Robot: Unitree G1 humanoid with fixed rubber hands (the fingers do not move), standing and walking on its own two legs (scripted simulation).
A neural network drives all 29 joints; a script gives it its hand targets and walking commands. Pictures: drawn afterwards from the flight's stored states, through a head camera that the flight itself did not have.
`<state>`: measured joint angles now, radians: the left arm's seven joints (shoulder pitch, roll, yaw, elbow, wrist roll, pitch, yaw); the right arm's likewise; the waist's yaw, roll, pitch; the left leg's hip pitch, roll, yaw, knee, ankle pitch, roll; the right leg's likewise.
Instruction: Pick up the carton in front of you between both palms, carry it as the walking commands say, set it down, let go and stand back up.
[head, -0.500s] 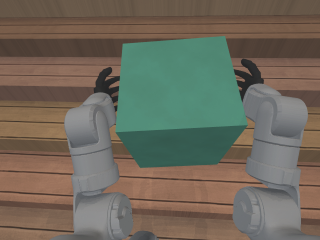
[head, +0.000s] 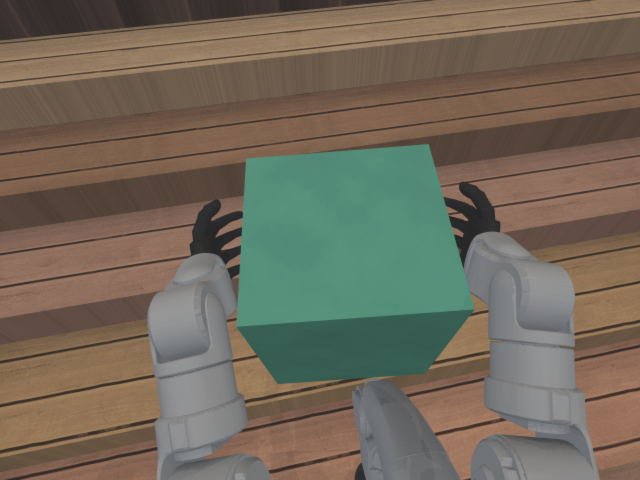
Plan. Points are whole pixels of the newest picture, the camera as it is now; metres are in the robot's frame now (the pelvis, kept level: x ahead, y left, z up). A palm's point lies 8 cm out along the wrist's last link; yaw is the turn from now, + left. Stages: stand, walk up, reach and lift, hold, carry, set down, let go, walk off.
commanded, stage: carry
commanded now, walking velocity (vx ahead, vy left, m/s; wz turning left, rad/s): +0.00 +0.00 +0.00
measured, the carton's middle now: (344, 277) +0.36 -0.05 +0.03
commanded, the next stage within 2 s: none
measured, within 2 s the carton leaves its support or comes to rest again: neither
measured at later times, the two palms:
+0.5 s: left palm (107, 81) +0.49 +0.17 +0.25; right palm (404, 58) +0.49 -0.13 +0.25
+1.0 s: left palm (104, 80) +0.51 +0.18 +0.24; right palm (384, 51) +0.52 -0.12 +0.24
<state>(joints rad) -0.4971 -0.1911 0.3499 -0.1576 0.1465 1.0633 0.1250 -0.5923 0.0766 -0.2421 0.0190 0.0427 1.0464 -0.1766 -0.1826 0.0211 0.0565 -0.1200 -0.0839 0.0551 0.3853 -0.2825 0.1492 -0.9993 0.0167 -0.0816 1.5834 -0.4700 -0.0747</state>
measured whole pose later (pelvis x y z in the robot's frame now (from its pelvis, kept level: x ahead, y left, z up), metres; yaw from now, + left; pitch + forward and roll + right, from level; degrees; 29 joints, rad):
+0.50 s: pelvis +0.16 +0.01 +0.11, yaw +2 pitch +2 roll +0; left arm -0.62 -0.12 0.31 0.16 0.09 1.16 0.18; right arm -0.54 0.13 -0.36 0.07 -0.12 1.16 -0.12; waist 0.00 -0.02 -0.15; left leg -0.36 -0.03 0.07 0.56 -0.23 0.07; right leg -0.33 -0.02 -0.08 0.59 -0.28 -0.02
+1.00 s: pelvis +0.18 +0.02 +0.12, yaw +1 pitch +2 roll +0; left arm -0.53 -0.11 0.28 0.02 0.06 1.12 0.16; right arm -0.51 0.13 -0.29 0.00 -0.08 1.11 -0.14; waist 0.01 -0.01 -0.07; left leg -0.30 -0.03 0.09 0.52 -0.25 0.08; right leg -0.27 -0.02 -0.06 0.52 -0.29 -0.01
